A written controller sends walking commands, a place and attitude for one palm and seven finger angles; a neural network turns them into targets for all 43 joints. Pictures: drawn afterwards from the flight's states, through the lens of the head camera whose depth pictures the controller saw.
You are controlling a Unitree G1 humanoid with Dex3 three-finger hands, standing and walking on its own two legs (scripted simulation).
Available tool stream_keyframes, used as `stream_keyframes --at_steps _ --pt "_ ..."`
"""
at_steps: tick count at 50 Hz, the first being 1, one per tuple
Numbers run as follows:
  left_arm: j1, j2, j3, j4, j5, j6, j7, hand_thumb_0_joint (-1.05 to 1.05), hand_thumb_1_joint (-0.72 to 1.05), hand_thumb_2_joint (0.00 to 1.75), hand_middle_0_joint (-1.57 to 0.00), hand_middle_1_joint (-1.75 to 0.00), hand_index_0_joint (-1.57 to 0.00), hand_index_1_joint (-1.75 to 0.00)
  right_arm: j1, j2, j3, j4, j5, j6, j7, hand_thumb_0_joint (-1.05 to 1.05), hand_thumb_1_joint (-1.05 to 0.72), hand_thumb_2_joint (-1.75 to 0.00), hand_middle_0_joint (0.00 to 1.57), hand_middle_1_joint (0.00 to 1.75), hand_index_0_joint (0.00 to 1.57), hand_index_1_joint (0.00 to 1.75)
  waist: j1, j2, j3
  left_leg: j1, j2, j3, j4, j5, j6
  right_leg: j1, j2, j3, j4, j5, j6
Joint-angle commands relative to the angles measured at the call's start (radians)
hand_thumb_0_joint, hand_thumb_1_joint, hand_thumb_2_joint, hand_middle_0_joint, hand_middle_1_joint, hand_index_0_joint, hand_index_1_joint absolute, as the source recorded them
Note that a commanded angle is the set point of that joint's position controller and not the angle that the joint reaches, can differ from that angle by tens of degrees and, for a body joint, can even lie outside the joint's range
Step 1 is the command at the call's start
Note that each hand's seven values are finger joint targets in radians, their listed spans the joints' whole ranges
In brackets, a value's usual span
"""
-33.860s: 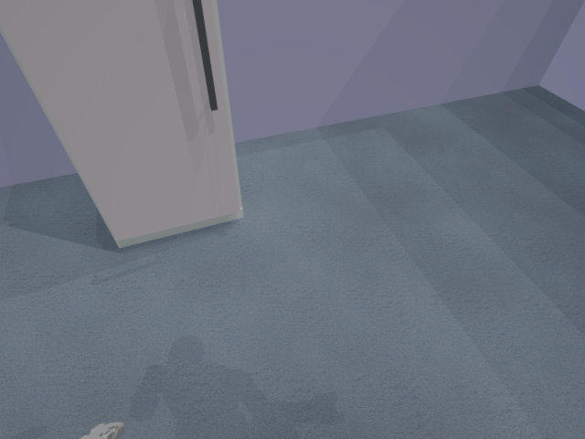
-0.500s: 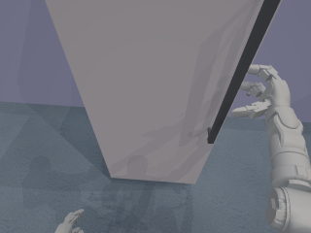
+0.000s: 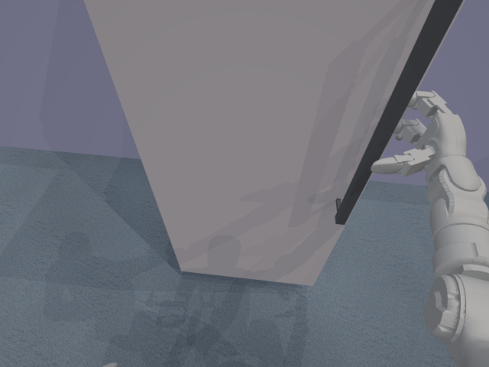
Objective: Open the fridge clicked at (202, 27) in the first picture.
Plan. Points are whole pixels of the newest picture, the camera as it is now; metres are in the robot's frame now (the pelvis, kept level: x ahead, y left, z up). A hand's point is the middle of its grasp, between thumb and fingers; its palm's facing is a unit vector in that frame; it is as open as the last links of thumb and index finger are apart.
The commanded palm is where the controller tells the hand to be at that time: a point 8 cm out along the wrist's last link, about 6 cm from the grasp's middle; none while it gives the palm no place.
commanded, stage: slide the fingers in behind the handle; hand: right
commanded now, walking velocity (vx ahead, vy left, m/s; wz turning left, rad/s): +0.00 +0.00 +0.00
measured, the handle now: (375, 135) +0.50 -0.15 +0.13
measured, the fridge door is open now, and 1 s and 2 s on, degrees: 0 0 0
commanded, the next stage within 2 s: grip the handle and tug to test in 1.80 s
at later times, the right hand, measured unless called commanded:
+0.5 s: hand (400, 144) +0.45 -0.17 +0.16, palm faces -0.02 +1.00 +0.00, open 14.0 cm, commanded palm +0.43 -0.22 +0.16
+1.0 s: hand (383, 139) +0.46 -0.15 +0.16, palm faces -0.03 +1.00 +0.01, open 14.0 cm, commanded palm +0.43 -0.20 +0.16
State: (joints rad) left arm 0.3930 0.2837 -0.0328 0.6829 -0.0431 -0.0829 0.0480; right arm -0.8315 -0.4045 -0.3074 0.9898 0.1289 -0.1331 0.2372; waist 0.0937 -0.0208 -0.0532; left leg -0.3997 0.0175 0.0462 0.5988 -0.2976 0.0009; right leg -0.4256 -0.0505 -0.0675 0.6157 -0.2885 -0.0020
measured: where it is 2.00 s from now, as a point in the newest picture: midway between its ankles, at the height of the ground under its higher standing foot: outside the picture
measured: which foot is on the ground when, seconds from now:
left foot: down 0.00-1.00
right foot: down 0.00-1.00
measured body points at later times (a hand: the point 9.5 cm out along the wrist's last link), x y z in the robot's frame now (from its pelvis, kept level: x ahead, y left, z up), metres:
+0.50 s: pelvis +0.00 +0.00 +0.00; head +0.02 +0.00 +0.45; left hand +0.07 +0.26 -0.11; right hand +0.44 -0.23 +0.16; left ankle +0.00 +0.12 -0.73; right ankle +0.01 -0.12 -0.73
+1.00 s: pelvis +0.00 +0.00 +0.00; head +0.03 +0.00 +0.45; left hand +0.08 +0.25 -0.11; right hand +0.45 -0.20 +0.16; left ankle +0.00 +0.12 -0.73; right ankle +0.01 -0.12 -0.73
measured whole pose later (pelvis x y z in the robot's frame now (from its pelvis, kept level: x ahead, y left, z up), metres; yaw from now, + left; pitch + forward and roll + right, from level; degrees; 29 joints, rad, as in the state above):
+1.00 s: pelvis +0.00 +0.00 +0.00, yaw +0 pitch +5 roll +0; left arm 0.36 0.26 -0.04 0.67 -0.04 -0.08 0.03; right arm -0.79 -0.31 -0.25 0.89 0.14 -0.09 0.16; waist 0.07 -0.02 -0.06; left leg -0.38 0.02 0.04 0.59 -0.30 0.00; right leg -0.41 -0.04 -0.07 0.61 -0.29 -0.01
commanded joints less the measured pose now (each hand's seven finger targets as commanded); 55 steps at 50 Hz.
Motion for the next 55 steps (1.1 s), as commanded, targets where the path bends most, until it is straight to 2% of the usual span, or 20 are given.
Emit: stream_keyframes --at_steps 1,6,10,14,15,17,20,22,24,28,32,34,37,39,42,46,50,51,53,55 --pt "0.022 0.147 0.053 -0.101 -0.004 -0.047 0.01 0.0 0.9 0.9 -0.2 -0.3 -0.2 -0.3 -0.543 -0.228 -0.016 -0.202 0.024 -0.07 -0.004 0.0 0.5 -0.3 0.3 1.2 0.3 1.2 0.009 -0.008 -0.293 0.064 -0.037 -0.026 -0.074 0.257 0.024 0.167 0.031 0.051 -0.065 0.16 -0.035" --pt "0.019 0.147 0.054 -0.109 -0.002 -0.055 0.006 0.0 0.9 0.9 -0.2 -0.3 -0.2 -0.3 -0.518 -0.205 -0.011 -0.238 0.031 -0.08 -0.005 0.0 0.5 -0.3 0.3 1.2 0.3 1.2 -0.005 -0.036 -0.329 0.055 -0.039 -0.02 -0.067 0.252 0.029 0.206 0.028 0.058 -0.063 0.18 -0.03" --pt "0.018 0.152 0.052 -0.11 -0.003 -0.049 0.008 0.0 0.9 0.9 -0.2 -0.3 -0.2 -0.3 -0.49 -0.254 -0.054 -0.176 0.03 -0.068 -0.011 0.0 0.5 -0.3 0.3 1.2 0.3 1.2 -0.007 0.052 -0.279 0.077 -0.037 -0.026 -0.076 0.23 0.023 0.132 0.031 0.051 -0.071 0.127 -0.038" --pt "0.003 0.144 0.053 -0.131 -0.003 -0.051 0.003 0.0 0.9 0.9 -0.2 -0.3 -0.2 -0.3 -0.452 -0.239 -0.047 -0.248 0.023 -0.074 -0.013 0.0 0.5 -0.3 0.3 1.2 0.3 1.2 -0.028 -0.013 -0.337 0.099 -0.036 -0.029 -0.063 0.281 0.027 0.18 0.033 0.042 -0.064 0.182 -0.037" --pt "0.002 0.142 0.052 -0.134 -0.003 -0.051 0.002 0.0 0.9 0.9 -0.2 -0.3 -0.2 -0.3 -0.458 -0.227 -0.033 -0.272 0.023 -0.075 -0.01 0.0 0.5 -0.3 0.3 1.2 0.3 1.2 -0.025 -0.035 -0.347 0.096 -0.035 -0.029 -0.063 0.284 0.028 0.188 0.033 0.042 -0.063 0.188 -0.035" --pt "0.001 0.142 0.053 -0.135 -0.004 -0.048 0.003 0.0 0.9 0.9 -0.2 -0.3 -0.2 -0.3 -0.441 -0.211 -0.022 -0.263 0.033 -0.071 -0.005 0.0 0.5 -0.3 0.3 1.2 0.3 1.2 -0.018 0.02 -0.308 0.101 -0.037 -0.024 -0.069 0.28 0.027 0.165 0.03 0.041 -0.063 0.18 -0.039" --pt "-0.012 0.146 0.053 -0.139 -0.008 -0.044 0.006 0.0 0.9 0.9 -0.2 -0.3 -0.2 -0.3 -0.434 -0.224 -0.039 -0.254 0.042 -0.051 -0.001 0.0 0.5 -0.3 0.3 1.2 0.3 1.2 -0.021 0.031 -0.282 0.102 -0.035 -0.032 -0.079 0.263 0.023 0.141 0.033 0.035 -0.071 0.143 -0.04" --pt "-0.013 0.144 0.053 -0.14 -0.009 -0.043 0.009 0.0 0.9 0.9 -0.2 -0.3 -0.2 -0.3 -0.468 -0.227 -0.028 -0.288 0.039 -0.051 -0.002 0.0 0.5 -0.3 0.3 1.2 0.3 1.2 -0.016 0.007 -0.288 0.099 -0.034 -0.031 -0.08 0.264 0.025 0.16 0.032 0.037 -0.067 0.155 -0.041" --pt "-0.02 0.136 0.053 -0.14 -0.008 -0.049 0.007 0.0 0.9 0.9 -0.2 -0.3 -0.2 -0.3 -0.491 -0.172 0.013 -0.337 0.039 -0.056 -0.004 0.0 0.5 -0.3 0.3 1.2 0.3 1.2 -0.012 -0.052 -0.319 0.083 -0.035 -0.028 -0.074 0.281 0.027 0.207 0.033 0.043 -0.063 0.186 -0.036" --pt "-0.016 0.141 0.053 -0.124 -0.006 -0.053 0.01 0.0 0.9 0.9 -0.2 -0.3 -0.2 -0.3 -0.493 -0.164 0.012 -0.31 0.053 -0.05 -0.013 0.0 0.5 -0.3 0.3 1.2 0.3 1.2 0.001 0.006 -0.312 0.079 -0.039 -0.023 -0.08 0.279 0.024 0.204 0.03 0.051 -0.063 0.184 -0.037" --pt "-0.017 0.141 0.052 -0.126 -0.004 -0.05 0.007 0.0 0.9 0.9 -0.2 -0.3 -0.2 -0.3 -0.457 -0.184 -0.007 -0.296 0.045 -0.037 -0.019 0.0 0.5 -0.3 0.3 1.2 0.3 1.2 -0.017 -0.004 -0.325 0.098 -0.036 -0.023 -0.073 0.293 0.027 0.194 0.034 0.049 -0.061 0.201 -0.037" --pt "-0.022 0.134 0.05 -0.129 -0.004 -0.048 0.002 0.0 0.9 0.9 -0.2 -0.3 -0.2 -0.3 -0.464 -0.156 0.02 -0.314 0.033 -0.035 -0.025 0.0 0.5 -0.3 0.3 1.2 0.3 1.2 -0.015 -0.046 -0.323 0.081 -0.035 -0.019 -0.066 0.3 0.029 0.204 0.034 0.052 -0.063 0.216 -0.032" --pt "-0.024 0.134 0.054 -0.136 -0.002 -0.049 -0.001 0.0 0.9 0.9 -0.2 -0.3 -0.2 -0.3 -0.436 -0.131 0.027 -0.318 0.04 -0.035 -0.035 0.0 0.5 -0.3 0.3 1.2 0.3 1.2 -0.018 0.01 -0.317 0.09 -0.04 -0.014 -0.068 0.306 0.029 0.203 0.029 0.052 -0.059 0.23 -0.034" --pt "-0.03 0.133 0.053 -0.134 -0.005 -0.048 -0.001 0.0 0.9 0.9 -0.2 -0.3 -0.2 -0.3 -0.464 -0.101 0.047 -0.328 0.045 -0.028 -0.04 0.0 0.5 -0.3 0.3 1.2 0.3 1.2 -0.009 -0.006 -0.316 0.08 -0.04 -0.014 -0.068 0.306 0.028 0.211 0.029 0.053 -0.065 0.226 -0.03" --pt "-0.022 0.137 0.054 -0.126 -0.002 -0.044 0.002 0.0 0.9 0.9 -0.2 -0.3 -0.2 -0.3 -0.467 -0.128 0.021 -0.305 0.045 -0.021 -0.053 0.0 0.5 -0.3 0.3 1.2 0.3 1.2 -0.012 0.047 -0.296 0.093 -0.04 -0.014 -0.071 0.299 0.027 0.185 0.028 0.052 -0.066 0.213 -0.034" --pt "-0.022 0.127 0.054 -0.124 0.003 -0.048 -0.003 0.0 0.9 0.9 -0.2 -0.3 -0.2 -0.3 -0.49 -0.115 0.029 -0.342 0.022 -0.031 -0.08 0.0 0.5 -0.3 0.3 1.2 0.3 1.2 -0.018 -0.014 -0.339 0.08 -0.039 -0.016 -0.062 0.312 0.028 0.226 0.029 0.056 -0.062 0.245 -0.028" --pt "-0.023 0.125 0.053 -0.119 0.003 -0.047 -0.004 0.0 0.9 0.9 -0.2 -0.3 -0.2 -0.3 -0.472 -0.112 0.027 -0.319 0.02 -0.035 -0.087 0.0 0.5 -0.3 0.3 1.2 0.3 1.2 -0.016 0.03 -0.313 0.097 -0.04 -0.018 -0.069 0.313 0.026 0.193 0.03 0.048 -0.066 0.219 -0.033" --pt "-0.026 0.124 0.053 -0.118 0.003 -0.047 -0.002 0.0 0.9 0.9 -0.2 -0.3 -0.2 -0.3 -0.498 -0.101 0.042 -0.328 0.02 -0.036 -0.084 0.0 0.5 -0.3 0.3 1.2 0.3 1.2 -0.009 0.008 -0.315 0.097 -0.038 -0.022 -0.072 0.312 0.025 0.196 0.032 0.044 -0.067 0.211 -0.033" --pt "-0.025 0.126 0.055 -0.122 0.003 -0.048 -0.002 0.0 0.9 0.9 -0.2 -0.3 -0.2 -0.3 -0.471 -0.128 0.017 -0.334 0.021 -0.04 -0.079 0.0 0.5 -0.3 0.3 1.2 0.3 1.2 -0.024 0.026 -0.345 0.128 -0.038 -0.023 -0.069 0.328 0.027 0.195 0.034 0.044 -0.068 0.225 -0.034" --pt "-0.032 0.122 0.052 -0.12 0.001 -0.05 0.0 0.0 0.9 0.9 -0.2 -0.3 -0.2 -0.3 -0.498 -0.087 0.052 -0.328 0.024 -0.035 -0.073 0.0 0.5 -0.3 0.3 1.2 0.3 1.2 -0.011 0.005 -0.314 0.104 -0.038 -0.022 -0.076 0.313 0.026 0.197 0.035 0.041 -0.069 0.204 -0.034"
